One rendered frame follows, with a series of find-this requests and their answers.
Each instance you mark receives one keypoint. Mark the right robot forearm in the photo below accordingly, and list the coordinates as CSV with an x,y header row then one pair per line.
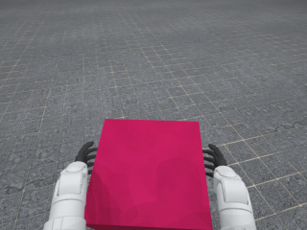
x,y
234,205

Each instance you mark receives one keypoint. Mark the left robot forearm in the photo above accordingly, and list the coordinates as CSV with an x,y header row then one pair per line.
x,y
69,199

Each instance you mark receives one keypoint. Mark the robot right hand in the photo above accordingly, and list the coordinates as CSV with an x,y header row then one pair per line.
x,y
218,159

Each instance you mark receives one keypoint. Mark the carton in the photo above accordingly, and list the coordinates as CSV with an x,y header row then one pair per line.
x,y
148,175

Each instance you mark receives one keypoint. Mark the robot left hand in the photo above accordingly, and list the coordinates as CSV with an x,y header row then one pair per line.
x,y
84,157

